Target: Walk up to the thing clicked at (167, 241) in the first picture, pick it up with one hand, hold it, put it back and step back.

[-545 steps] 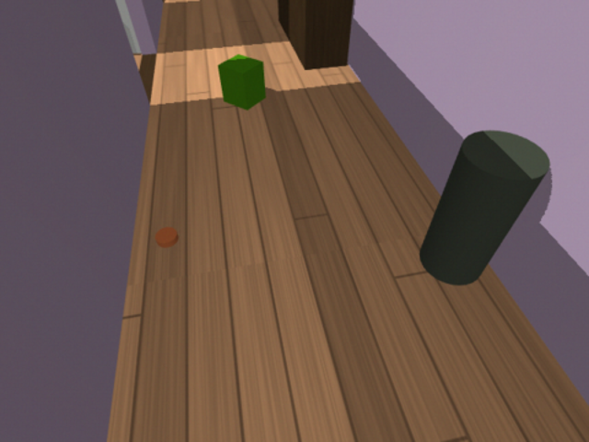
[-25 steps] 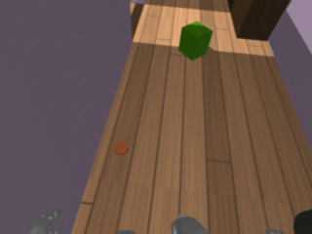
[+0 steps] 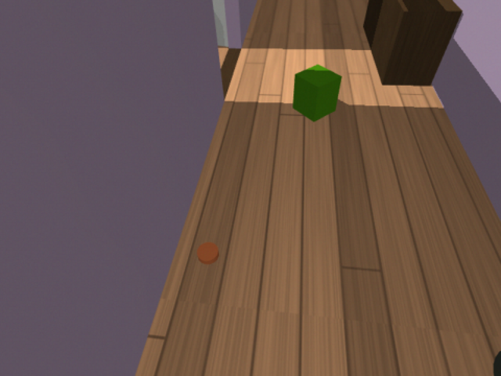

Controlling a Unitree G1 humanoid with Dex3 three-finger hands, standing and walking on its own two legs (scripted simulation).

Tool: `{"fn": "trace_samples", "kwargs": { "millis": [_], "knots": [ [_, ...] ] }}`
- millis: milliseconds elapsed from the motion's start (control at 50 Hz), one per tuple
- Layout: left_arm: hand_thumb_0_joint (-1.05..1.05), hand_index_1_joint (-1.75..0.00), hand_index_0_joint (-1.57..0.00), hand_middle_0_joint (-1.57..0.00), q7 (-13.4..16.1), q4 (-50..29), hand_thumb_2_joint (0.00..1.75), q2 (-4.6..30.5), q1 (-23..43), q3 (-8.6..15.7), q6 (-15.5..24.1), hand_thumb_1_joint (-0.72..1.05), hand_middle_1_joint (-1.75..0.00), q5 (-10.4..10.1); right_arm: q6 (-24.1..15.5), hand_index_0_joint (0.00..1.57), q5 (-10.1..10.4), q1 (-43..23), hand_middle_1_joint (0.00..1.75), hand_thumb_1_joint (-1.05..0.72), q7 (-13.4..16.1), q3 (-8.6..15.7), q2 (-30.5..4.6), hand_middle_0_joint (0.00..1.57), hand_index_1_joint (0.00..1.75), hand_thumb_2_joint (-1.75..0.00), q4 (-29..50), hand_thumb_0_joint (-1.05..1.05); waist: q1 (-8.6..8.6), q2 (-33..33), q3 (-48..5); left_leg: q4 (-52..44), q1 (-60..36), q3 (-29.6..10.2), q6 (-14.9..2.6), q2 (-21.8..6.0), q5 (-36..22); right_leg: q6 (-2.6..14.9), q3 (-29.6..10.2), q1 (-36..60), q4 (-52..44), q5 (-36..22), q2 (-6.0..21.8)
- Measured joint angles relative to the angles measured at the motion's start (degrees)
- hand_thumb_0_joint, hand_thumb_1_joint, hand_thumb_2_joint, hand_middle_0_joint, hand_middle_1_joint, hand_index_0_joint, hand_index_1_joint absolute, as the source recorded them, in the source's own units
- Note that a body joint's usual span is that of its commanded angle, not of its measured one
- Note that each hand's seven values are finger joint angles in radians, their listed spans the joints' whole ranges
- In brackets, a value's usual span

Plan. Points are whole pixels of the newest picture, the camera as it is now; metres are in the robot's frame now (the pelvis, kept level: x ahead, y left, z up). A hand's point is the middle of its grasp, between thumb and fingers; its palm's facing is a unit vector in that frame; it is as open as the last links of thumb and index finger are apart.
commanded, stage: walk up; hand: left
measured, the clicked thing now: (208, 253) +0.76 +0.27 -0.74
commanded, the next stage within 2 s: stand in 0.72 s
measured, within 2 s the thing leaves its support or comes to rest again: neither
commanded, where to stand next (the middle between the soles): +0.39 +0.02 m, yaw +1 degrees
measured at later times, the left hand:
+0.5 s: hand out of the picture +0.11 +0.27 -0.14, palm faces +0.02 -0.94 -0.35, open 7.4 cm
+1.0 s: hand out of the picture +0.09 +0.25 -0.14, palm faces -0.03 -0.94 -0.33, open 7.4 cm
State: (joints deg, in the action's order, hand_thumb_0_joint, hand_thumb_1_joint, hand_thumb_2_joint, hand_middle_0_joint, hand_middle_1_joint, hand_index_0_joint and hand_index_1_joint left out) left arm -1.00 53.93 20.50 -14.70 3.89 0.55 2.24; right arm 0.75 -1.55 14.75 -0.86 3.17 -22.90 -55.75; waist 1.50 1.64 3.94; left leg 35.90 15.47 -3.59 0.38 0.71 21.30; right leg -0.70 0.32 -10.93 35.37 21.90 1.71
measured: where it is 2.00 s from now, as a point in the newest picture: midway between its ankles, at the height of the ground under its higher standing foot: outside the picture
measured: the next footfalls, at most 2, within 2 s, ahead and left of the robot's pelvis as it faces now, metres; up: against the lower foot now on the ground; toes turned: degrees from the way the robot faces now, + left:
left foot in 1.98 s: +0.15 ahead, +0.16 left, +0.00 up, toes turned +3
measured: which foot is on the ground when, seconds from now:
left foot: down 0.00-1.00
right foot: down 0.00-1.00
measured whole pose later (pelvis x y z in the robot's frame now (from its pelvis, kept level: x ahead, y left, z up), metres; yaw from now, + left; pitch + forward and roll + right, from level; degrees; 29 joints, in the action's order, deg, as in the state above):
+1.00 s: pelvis +0.00 +0.00 +0.02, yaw +0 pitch -3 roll +0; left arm -0.4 64.4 19.5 -4.9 -0.1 0.7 0.5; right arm -0.6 -0.4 2.3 -0.6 0.4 -19.4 -63.3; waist 0.3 0.0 4.4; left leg 19.7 7.2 -1.2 0.6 -0.3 9.1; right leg -0.6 0.4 -3.4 19.2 12.4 0.7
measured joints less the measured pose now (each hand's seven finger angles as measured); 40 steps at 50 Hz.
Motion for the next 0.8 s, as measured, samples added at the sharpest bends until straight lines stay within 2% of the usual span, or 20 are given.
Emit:
{"fn": "trace_samples", "kwargs": {
  "millis": [20, 40, 100, 140, 180, 200, 260, 280, 320, 380, 460, 540, 720, 800],
  "knots": [
    [0.00, -0.30, -0.20, -0.20, 0.12, -0.07, 0.90, 0.48, 0.66, -0.07, -0.18, 0.90, -0.30, -0.27, -0.34, 0.20, -0.11, -0.38, 0.29, -0.91, 0.03, 0.03, 0.74, 0.21, 0.30, -0.90, -0.44, 0.01, 0.10, -1.24, 0.81, -2.33, -1.21, 0.62, -0.01, 0.80, -4.97, -0.32, -0.46, -0.04, 0.96, 0.46, 0.97],
    [0.00, -0.30, -0.20, -0.20, 0.26, 0.06, 0.90, 0.86, 1.23, -0.15, -0.45, 0.90, -0.30, -0.64, -0.73, 0.20, -0.25, -0.73, 0.29, -0.91, 0.05, -0.05, 1.48, 0.21, 0.30, -0.90, -0.62, 0.01, 0.19, -2.29, 1.23, -3.22, -1.77, 1.21, -0.03, 1.40, -6.14, -0.24, -1.09, -0.40, 1.88, 0.47, 1.60],
    [0.00, -0.30, -0.20, -0.20, 0.56, 0.97, 0.90, 1.45, 2.93, -0.42, -1.08, 0.91, -0.30, -1.52, -1.55, 0.20, -0.16, -1.19, 0.29, -0.91, -0.40, -0.68, 2.93, 0.21, 0.30, -0.90, -0.22, 0.01, -0.38, -2.54, 0.85, -3.14, -1.59, 1.00, -0.43, 0.69, -5.45, 1.20, -1.16, -1.41, 3.76, 4.57, -0.02],
    [0.00, -0.30, -0.20, -0.20, 0.66, 1.26, 0.90, 1.89, 3.75, -0.45, -0.79, 0.91, -0.30, -1.65, -1.63, 0.20, -0.19, -1.69, 0.29, -0.91, -0.49, -1.24, 3.69, 0.21, 0.30, -0.90, 0.09, 0.01, -0.62, -2.69, 0.38, -3.12, -1.54, 0.81, -0.11, -0.02, -5.25, 1.93, -0.35, -0.70, 1.02, 4.25, -0.91],
    [0.00, -0.30, -0.20, -0.20, 0.79, 1.57, 0.90, 1.70, 4.62, -0.49, 0.12, 0.91, -0.30, -1.45, -1.41, 0.20, 0.20, -2.60, 0.30, -0.91, -0.36, -1.61, 3.83, 0.21, 0.30, -0.90, 0.04, 0.01, -0.83, -2.09, 0.26, -2.08, -1.17, 0.26, 0.58, -0.80, -4.80, 1.57, 0.34, 0.57, -2.85, -3.44, -1.68],
    [0.00, -0.30, -0.20, -0.20, 0.78, 1.70, 0.90, 1.34, 4.94, -0.64, 0.57, 0.91, -0.30, -1.29, -1.18, 0.20, 0.39, -3.03, 0.30, -0.91, -0.24, -1.66, 3.65, 0.21, 0.30, -0.90, -0.05, 0.01, -1.05, -1.41, 0.09, -1.16, -0.75, -0.46, 0.37, -1.08, -4.50, 1.37, 0.88, 0.92, -3.30, -3.72, -2.09],
    [0.00, -0.30, -0.20, -0.20, 0.44, 1.87, 0.90, 0.49, 5.26, -1.25, 1.13, 0.91, -0.30, -0.81, -0.96, 0.20, 0.43, -3.85, 0.30, -0.91, 0.01, -1.37, 2.90, 0.21, 0.30, -0.90, -0.27, 0.01, -1.13, -0.93, -0.75, 1.57, 0.11, -0.28, -0.80, -0.33, 1.81, 1.24, 1.18, 1.02, -2.65, -2.12, -1.50],
    [0.00, -0.30, -0.20, -0.20, 0.42, 1.98, 0.90, 0.18, 5.43, -1.43, 1.15, 0.91, -0.30, -0.74, -1.11, 0.20, 0.40, -4.02, 0.30, -0.91, 0.01, -1.23, 2.51, 0.21, 0.30, -0.90, -0.35, 0.01, -1.20, -0.77, -0.86, 1.01, -0.15, 0.22, -1.00, -0.29, 1.48, 0.99, 1.29, 1.15, -2.45, -1.77, -1.16],
    [0.00, -0.30, -0.20, -0.20, 0.39, 2.43, 0.90, -0.15, 5.90, -1.73, 1.01, 0.91, -0.30, -0.76, -1.67, 0.20, 0.24, -4.41, 0.30, -0.91, 0.03, -0.91, 2.05, 0.21, 0.30, -0.90, -0.84, 0.01, -1.31, -0.92, -0.78, -1.78, -1.36, 1.08, -0.69, -0.07, -5.80, 0.23, 1.27, 1.52, -2.04, -1.22, -0.30],
    [0.00, -0.30, -0.20, -0.20, 0.31, 3.13, 0.90, 0.19, 6.67, -1.82, 0.45, 0.90, -0.30, -1.26, -2.39, 0.20, 0.00, -4.92, 0.29, -0.91, -0.21, -0.90, 2.36, 0.21, 0.30, -0.90, -1.51, 0.01, -0.88, -2.14, -0.94, -3.24, -2.08, 1.94, -0.90, 0.71, -5.14, 0.19, 0.54, 1.40, -2.22, -1.07, 0.59],
    [0.00, -0.30, -0.20, -0.20, 0.60, 4.41, 0.90, 1.05, 7.66, -1.63, 0.72, 0.91, -0.30, -1.61, -2.38, 0.20, 0.12, -6.01, 0.29, -0.91, -0.34, -1.51, 3.20, 0.21, 0.30, -0.90, -2.26, 0.01, -0.54, -2.61, -0.42, -4.66, -2.72, 1.88, -0.71, -0.15, -5.20, -0.34, 0.55, 2.70, -5.44, -2.61, -0.24],
    [0.00, -0.30, -0.20, -0.20, 0.64, 5.12, 0.90, 1.34, 7.85, -1.76, 1.04, 0.91, -0.30, -1.68, -2.10, 0.20, 0.43, -7.44, 0.29, -0.91, -0.07, -1.68, 3.42, 0.21, 0.30, -0.90, -2.66, 0.01, -0.64, -2.47, 0.16, -5.58, -3.11, 1.57, -0.39, -0.53, -5.63, -0.06, 0.86, 3.58, -7.30, -3.48, -0.66],
    [0.00, -0.30, -0.20, -0.20, 0.78, 6.71, 0.90, 1.00, 7.70, -2.09, 0.52, 0.91, -0.30, -1.40, -1.48, 0.20, 0.47, -9.77, 0.29, -0.91, 0.00, -1.36, 3.13, 0.21, 0.30, -0.90, -3.67, 0.01, -0.42, -1.90, 0.17, -5.46, -3.77, 1.38, -0.33, -0.40, -5.37, 0.09, 1.07, 4.15, -6.78, -2.90, -0.53],
    [0.00, -0.30, -0.20, -0.20, 0.93, 8.42, 0.90, 0.40, 8.08, -2.87, -0.05, 0.91, -0.30, -1.84, -1.55, 0.20, 0.82, -10.92, 0.29, -0.91, 0.19, -2.03, 3.31, 0.21, 0.30, -0.90, -4.98, 0.01, -0.31, -1.92, 0.21, -9.07, -5.74, 1.85, -0.18, -0.36, -7.26, -0.07, 0.62, 5.53, -9.51, -4.51, -0.41]
  ]
}}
